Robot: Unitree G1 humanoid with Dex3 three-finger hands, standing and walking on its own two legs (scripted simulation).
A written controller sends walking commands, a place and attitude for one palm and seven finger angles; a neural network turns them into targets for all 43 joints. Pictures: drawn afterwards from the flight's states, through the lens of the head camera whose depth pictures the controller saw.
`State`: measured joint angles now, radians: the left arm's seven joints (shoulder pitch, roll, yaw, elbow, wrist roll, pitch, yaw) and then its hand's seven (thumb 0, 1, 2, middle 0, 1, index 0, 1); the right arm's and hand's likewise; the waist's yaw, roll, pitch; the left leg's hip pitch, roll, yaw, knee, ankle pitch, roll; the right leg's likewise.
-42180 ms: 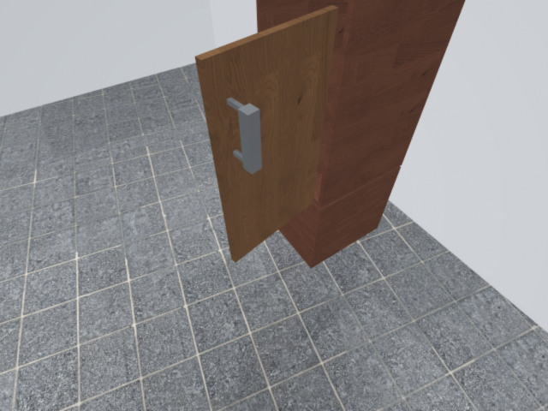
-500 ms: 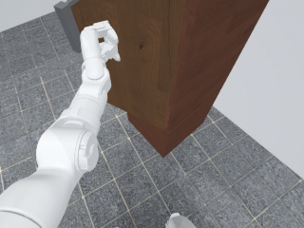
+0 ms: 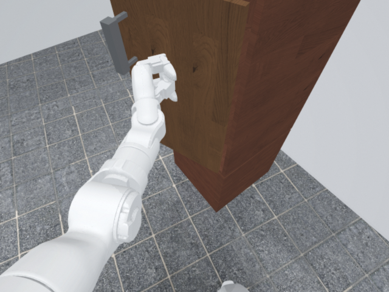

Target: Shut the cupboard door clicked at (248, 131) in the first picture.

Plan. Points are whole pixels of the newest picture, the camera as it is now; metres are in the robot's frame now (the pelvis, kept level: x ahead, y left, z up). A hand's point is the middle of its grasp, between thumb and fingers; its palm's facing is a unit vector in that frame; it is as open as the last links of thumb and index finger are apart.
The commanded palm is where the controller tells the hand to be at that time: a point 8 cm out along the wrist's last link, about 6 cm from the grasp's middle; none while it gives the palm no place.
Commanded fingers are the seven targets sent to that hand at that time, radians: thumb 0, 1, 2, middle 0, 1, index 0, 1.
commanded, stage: draw the hand back to the body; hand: left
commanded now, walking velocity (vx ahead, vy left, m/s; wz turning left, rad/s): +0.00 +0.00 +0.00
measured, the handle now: (122, 43) +0.68 +0.11 +0.13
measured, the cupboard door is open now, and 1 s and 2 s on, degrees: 20 20 20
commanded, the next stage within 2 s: step back with the hand held close in 1.54 s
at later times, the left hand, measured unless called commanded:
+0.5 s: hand (104, 131) +0.36 +0.11 +0.17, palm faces +0.05 -1.00 -0.03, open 3.1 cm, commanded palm +0.32 +0.17 +0.17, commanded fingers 0.00 0.90 0.90 -1.08 -1.26 -1.08 -1.26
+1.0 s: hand out of the picture +0.24 +0.24 +0.18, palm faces +0.34 -0.88 -0.33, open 4.8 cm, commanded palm +0.19 +0.28 +0.20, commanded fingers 0.00 0.90 0.90 -0.39 -0.51 -0.39 -0.51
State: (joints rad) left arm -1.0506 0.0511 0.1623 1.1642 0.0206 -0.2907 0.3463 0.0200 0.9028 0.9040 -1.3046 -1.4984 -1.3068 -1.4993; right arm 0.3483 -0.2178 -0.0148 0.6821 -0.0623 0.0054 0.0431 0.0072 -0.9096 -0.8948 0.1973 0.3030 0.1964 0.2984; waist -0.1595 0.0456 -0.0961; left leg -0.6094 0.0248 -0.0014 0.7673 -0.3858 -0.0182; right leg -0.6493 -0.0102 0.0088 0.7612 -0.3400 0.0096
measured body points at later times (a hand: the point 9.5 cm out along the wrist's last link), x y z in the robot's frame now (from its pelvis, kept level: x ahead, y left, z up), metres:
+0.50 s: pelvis +0.00 +0.00 +0.02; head -0.01 -0.02 +0.47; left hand +0.36 +0.17 +0.17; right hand +0.15 -0.24 -0.07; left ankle -0.01 +0.13 -0.71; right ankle +0.01 -0.13 -0.71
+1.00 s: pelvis +0.02 +0.01 +0.04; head -0.01 -0.02 +0.48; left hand +0.22 +0.28 +0.20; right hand +0.20 -0.20 -0.06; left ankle -0.01 +0.13 -0.71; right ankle +0.01 -0.13 -0.71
